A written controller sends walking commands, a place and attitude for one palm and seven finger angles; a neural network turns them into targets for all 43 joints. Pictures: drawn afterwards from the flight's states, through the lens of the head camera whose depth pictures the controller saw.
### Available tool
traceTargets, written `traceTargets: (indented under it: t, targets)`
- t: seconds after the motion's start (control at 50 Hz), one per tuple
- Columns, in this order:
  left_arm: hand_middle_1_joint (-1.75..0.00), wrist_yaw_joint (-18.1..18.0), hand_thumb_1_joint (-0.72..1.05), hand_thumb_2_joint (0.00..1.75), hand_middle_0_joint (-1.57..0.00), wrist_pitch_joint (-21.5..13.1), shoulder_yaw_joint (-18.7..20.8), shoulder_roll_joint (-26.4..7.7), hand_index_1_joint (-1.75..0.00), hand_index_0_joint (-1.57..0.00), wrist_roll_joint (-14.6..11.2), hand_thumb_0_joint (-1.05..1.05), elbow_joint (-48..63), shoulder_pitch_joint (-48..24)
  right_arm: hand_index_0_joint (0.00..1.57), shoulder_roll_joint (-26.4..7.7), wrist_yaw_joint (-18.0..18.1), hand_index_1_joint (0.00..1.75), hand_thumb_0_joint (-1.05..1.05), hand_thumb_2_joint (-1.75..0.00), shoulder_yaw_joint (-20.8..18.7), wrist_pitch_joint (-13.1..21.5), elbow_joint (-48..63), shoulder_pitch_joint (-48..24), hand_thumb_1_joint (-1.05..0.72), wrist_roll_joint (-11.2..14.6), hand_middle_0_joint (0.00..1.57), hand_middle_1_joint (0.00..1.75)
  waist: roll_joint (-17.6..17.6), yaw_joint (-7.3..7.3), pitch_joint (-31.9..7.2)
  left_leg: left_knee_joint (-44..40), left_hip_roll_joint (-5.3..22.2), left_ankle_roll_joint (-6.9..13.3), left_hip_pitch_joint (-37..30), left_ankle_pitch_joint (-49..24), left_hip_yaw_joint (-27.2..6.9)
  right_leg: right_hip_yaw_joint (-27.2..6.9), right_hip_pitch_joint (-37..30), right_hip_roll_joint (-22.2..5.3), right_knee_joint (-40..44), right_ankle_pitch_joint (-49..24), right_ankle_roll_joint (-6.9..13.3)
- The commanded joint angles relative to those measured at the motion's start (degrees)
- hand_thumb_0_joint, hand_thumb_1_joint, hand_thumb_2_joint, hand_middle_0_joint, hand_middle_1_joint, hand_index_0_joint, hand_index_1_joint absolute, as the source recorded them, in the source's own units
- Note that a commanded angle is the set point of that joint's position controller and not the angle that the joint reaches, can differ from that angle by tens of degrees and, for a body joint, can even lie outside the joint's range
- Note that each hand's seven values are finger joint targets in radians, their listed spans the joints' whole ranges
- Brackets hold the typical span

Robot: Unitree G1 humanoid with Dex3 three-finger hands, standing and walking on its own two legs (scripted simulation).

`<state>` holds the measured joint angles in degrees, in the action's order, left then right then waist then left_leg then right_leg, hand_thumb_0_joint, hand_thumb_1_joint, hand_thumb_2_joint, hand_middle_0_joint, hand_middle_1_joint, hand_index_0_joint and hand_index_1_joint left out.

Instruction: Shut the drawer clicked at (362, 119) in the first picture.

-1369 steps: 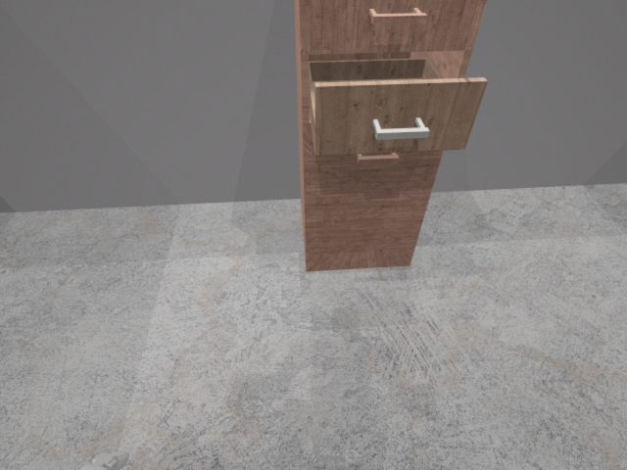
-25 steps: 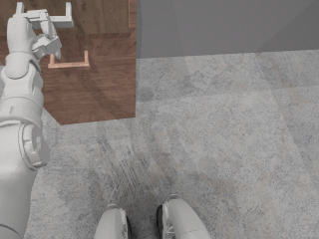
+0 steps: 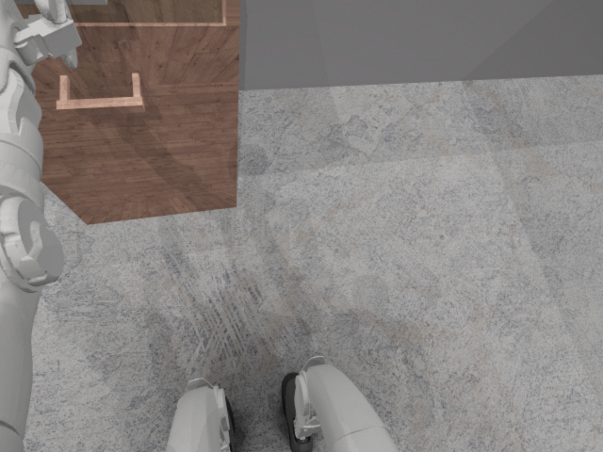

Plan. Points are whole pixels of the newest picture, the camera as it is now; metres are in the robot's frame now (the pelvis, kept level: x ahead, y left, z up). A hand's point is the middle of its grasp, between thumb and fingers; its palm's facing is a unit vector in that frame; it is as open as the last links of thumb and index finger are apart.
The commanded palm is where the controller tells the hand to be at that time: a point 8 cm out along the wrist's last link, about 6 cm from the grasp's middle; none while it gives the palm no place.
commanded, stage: pull the fist back off the drawer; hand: left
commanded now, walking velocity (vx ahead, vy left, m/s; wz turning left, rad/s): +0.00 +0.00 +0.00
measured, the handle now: out of the picture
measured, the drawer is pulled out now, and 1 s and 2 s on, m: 0.00 0.00 0.00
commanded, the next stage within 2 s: draw the hand back to the body in 0.78 s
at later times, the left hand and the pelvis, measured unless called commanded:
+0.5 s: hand (70, 26) +0.60 +0.16 +0.10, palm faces +0.02 -1.00 -0.03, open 3.1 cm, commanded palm +0.59 +0.18 +0.10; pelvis -0.01 +0.00 +0.00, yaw +0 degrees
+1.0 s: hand (63, 36) +0.58 +0.17 +0.10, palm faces +0.05 -1.00 -0.03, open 3.3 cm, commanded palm +0.52 +0.21 +0.12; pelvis +0.04 +0.00 +0.03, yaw -2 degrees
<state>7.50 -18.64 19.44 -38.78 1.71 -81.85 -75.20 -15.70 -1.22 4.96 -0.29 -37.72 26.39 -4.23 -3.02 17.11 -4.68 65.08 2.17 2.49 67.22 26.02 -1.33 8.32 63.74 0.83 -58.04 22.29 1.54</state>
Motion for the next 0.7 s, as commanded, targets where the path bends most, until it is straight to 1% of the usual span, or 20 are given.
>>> traceTargets:
  t: [0.0,0.02,0.08,0.12,0.16,0.22,0.26,0.28,0.32,0.36,0.4,0.42,0.46,0.5,0.52,0.54,0.6,0.64,0.66,0.68]
  targets:
    - [-1.60,-1.23,0.90,0.90,-1.40,-4.07,0.77,-10.19,-1.60,-1.40,-0.59,0.00,15.76,-38.41,0.20,-12.88,1.40,0.30,0.00,-0.90,-3.92,1.02,-0.35,14.73,-0.90,0.09,0.20,0.30,-15.95,6.21,-29.72,-8.32,0.83,-0.26,-30.50,-11.94,-6.86,-5.30,-4.12,2.44,7.27,-3.85,-0.35]
    - [-1.60,-1.19,0.90,0.90,-1.40,-3.68,-0.26,-8.87,-1.60,-1.40,-0.67,0.00,14.79,-38.38,0.20,-12.84,1.39,0.30,0.00,-0.90,-3.74,1.28,-0.43,14.27,-0.90,0.28,0.20,0.30,-15.79,6.62,-28.76,-8.58,0.87,-0.30,-30.04,-10.52,-6.92,-5.26,-3.27,2.42,7.49,-3.08,-0.49]
    - [-1.60,-1.19,0.90,0.90,-1.40,-3.16,-0.48,-9.06,-1.60,-1.40,-0.64,0.00,13.96,-37.77,0.20,-13.08,1.58,0.30,0.00,-0.90,-3.53,1.98,-0.27,14.17,-0.90,0.37,0.20,0.30,-14.81,6.61,-27.42,-9.25,0.92,-0.19,-28.12,-7.16,-7.06,-5.23,-3.39,2.26,7.55,-1.32,-0.57]
    - [-1.60,-1.14,0.90,0.90,-1.40,-3.20,0.42,-10.36,-1.60,-1.40,-0.64,0.00,14.21,-37.65,0.20,-13.27,1.56,0.30,0.00,-0.90,-3.49,2.18,-0.09,14.35,-0.90,0.29,0.20,0.30,-14.49,6.23,-28.63,-9.02,0.86,-0.12,-28.63,-8.15,-7.22,-5.12,-3.79,2.26,7.32,-1.78,-0.51]
    - [-1.60,-1.06,0.90,0.90,-1.40,-2.89,0.29,-10.12,-1.60,-1.40,-0.70,0.00,14.42,-37.81,0.20,-13.14,1.49,0.30,0.00,-0.90,-3.50,2.27,0.01,14.42,-0.90,0.32,0.20,0.30,-14.31,6.36,-28.81,-8.78,0.79,-0.03,-28.06,-8.52,-6.91,-5.14,-4.33,2.23,7.32,-2.09,-0.57]
    - [-1.60,-0.88,0.90,0.90,-1.40,-3.05,1.93,-12.21,-1.60,-1.40,-0.41,0.00,14.95,-37.85,0.20,-13.24,1.26,0.30,0.00,-0.90,-3.58,2.11,0.51,14.86,-0.90,0.22,0.20,0.30,-14.30,5.67,-30.56,-8.11,0.62,-0.10,-28.18,-9.93,-6.89,-5.18,-5.23,2.27,6.96,-2.87,-0.41]
    - [-1.60,-0.71,0.90,0.90,-1.40,-2.59,0.35,-9.68,-1.60,-1.40,-0.30,0.00,13.99,-37.11,0.20,-13.09,1.03,0.30,0.00,-0.90,-3.66,1.97,0.65,14.48,-0.90,0.26,0.20,0.30,-13.94,5.78,-28.56,-8.38,0.55,-0.17,-27.56,-8.05,-7.18,-5.02,-3.85,2.21,6.94,-1.79,-0.37]
    - [-1.60,-0.81,0.90,0.90,-1.40,-2.34,0.81,-9.93,-1.60,-1.40,-0.31,0.00,13.61,-36.65,0.20,-13.17,0.95,0.30,0.00,-0.90,-3.66,1.94,0.72,14.39,-0.90,0.22,0.20,0.30,-13.33,5.60,-27.57,-8.52,0.55,-0.10,-26.62,-6.83,-7.04,-5.08,-3.85,2.15,7.09,-1.19,-0.45]
    - [-1.60,-0.82,0.90,0.90,-1.40,-2.33,0.82,-9.82,-1.60,-1.40,-0.18,0.00,14.26,-36.32,0.20,-13.18,0.78,0.30,0.00,-0.90,-3.72,1.81,1.09,14.46,-0.90,0.18,0.20,0.30,-14.09,5.19,-28.59,-8.70,0.48,-0.19,-27.54,-7.27,-7.27,-4.89,-3.86,2.13,6.75,-1.42,-0.30]
    - [-1.60,-0.99,0.90,0.90,-1.40,-2.27,2.27,-11.49,-1.60,-1.40,0.03,0.00,15.01,-35.66,0.20,-13.22,0.70,0.30,0.00,-0.90,-3.83,1.60,1.36,14.66,-0.90,0.07,0.20,0.30,-13.58,4.47,-30.39,-8.18,0.44,-0.14,-27.62,-8.58,-7.10,-5.01,-5.02,2.12,6.50,-2.13,-0.32]
    - [-1.60,-0.91,0.90,0.90,-1.40,-2.23,1.53,-9.47,-1.60,-1.40,-0.05,0.00,15.19,-34.28,0.20,-12.97,0.46,0.30,0.00,-0.90,-3.99,1.47,1.46,14.83,-0.90,0.02,0.20,0.30,-13.75,4.11,-30.51,-8.31,0.49,-0.22,-29.18,-9.69,-7.54,-4.79,-4.32,2.11,6.29,-2.71,-0.19]
    - [-1.60,-0.71,0.90,0.90,-1.40,-2.06,0.01,-7.22,-1.60,-1.40,-0.19,0.00,15.08,-33.55,0.20,-12.79,0.30,0.30,0.00,-0.90,-4.04,1.37,1.48,14.52,-0.90,0.15,0.20,0.30,-14.32,4.15,-29.80,-8.52,0.52,-0.41,-29.59,-9.25,-7.56,-4.68,-3.54,2.05,6.33,-2.47,-0.26]
    - [-1.60,-0.71,0.90,0.90,-1.40,-1.93,0.93,-7.98,-1.60,-1.40,-0.39,0.00,15.97,-32.51,0.20,-12.85,0.21,0.30,0.00,-0.90,-4.19,1.12,1.48,14.49,-0.90,0.09,0.20,0.30,-12.78,3.72,-29.69,-8.56,0.55,-0.31,-29.24,-9.53,-7.36,-4.64,-4.70,2.05,6.46,-2.72,-0.30]
    - [-1.60,-0.57,0.90,0.90,-1.40,-2.34,2.23,-8.50,-1.60,-1.40,-0.73,0.00,17.87,-29.85,0.20,-12.81,0.04,0.30,0.00,-0.90,-4.48,0.92,1.99,14.59,-0.90,0.12,0.20,0.30,-14.30,2.21,-32.47,-8.67,0.51,-0.57,-31.98,-12.68,-7.25,-4.63,-6.00,2.20,6.22,-4.34,-0.03]
    - [-1.60,-0.44,0.90,0.90,-1.40,-2.38,2.11,-7.56,-1.60,-1.40,-1.24,0.00,18.91,-28.42,0.20,-12.64,-0.15,0.30,0.00,-0.90,-4.51,0.75,2.18,14.48,-0.90,0.18,0.20,0.30,-14.40,1.58,-33.68,-8.61,0.48,-0.67,-33.08,-14.72,-6.99,-4.69,-6.92,2.21,6.40,-5.51,-0.03]
    - [-1.60,-0.34,0.90,0.90,-1.40,-2.34,2.62,-7.80,-1.60,-1.40,-1.37,0.00,18.79,-26.44,0.20,-12.54,-0.21,0.30,0.00,-0.90,-4.64,0.44,2.25,14.27,-0.90,0.38,0.20,0.30,-13.19,1.00,-33.10,-8.80,0.61,-0.75,-33.08,-14.92,-6.79,-4.62,-7.57,2.33,6.58,-5.64,-0.07]
    - [-1.60,-0.23,0.90,0.90,-1.40,-2.58,1.48,-4.55,-1.60,-1.40,-2.31,0.00,19.88,-22.33,0.20,-12.10,-0.47,0.30,0.00,-0.90,-4.89,-0.01,2.75,13.66,-0.90,0.56,0.20,0.30,-12.07,0.35,-31.79,-9.40,0.46,-0.60,-33.52,-16.34,-6.07,-4.73,-9.32,2.46,7.29,-6.82,-0.11]
    - [-1.60,-0.20,0.90,0.90,-1.40,-2.68,2.62,-5.63,-1.60,-1.40,-2.72,0.00,20.93,-19.92,0.20,-12.07,-0.47,0.30,0.00,-0.90,-5.04,-0.48,2.96,13.36,-0.90,0.79,0.20,0.30,-9.78,-0.52,-31.41,-9.72,0.35,-0.45,-32.09,-17.12,-5.06,-5.04,-12.52,2.54,7.90,-8.07,-0.31]
    - [-1.60,-0.33,0.90,0.90,-1.40,-2.65,4.63,-7.28,-1.60,-1.40,-3.03,0.00,20.74,-17.25,0.20,-12.09,-0.41,0.30,0.00,-0.90,-5.21,-0.77,3.34,13.17,-0.90,1.03,0.20,0.30,-8.16,-1.39,-31.40,-9.80,0.16,-0.27,-30.87,-17.16,-4.31,-5.32,-14.69,2.66,8.25,-8.71,-0.38]
    - [-1.60,-0.49,0.90,0.90,-1.40,-2.88,4.54,-7.64,-1.60,-1.40,-3.06,0.00,21.49,-18.01,0.20,-11.87,-0.30,0.30,0.00,-0.90,-5.12,-0.92,3.53,12.87,-0.90,1.11,0.20,0.30,-7.82,-1.14,-30.77,-9.96,0.05,-0.14,-29.85,-17.48,-3.78,-5.63,-16.04,2.62,8.41,-9.73,-0.52]
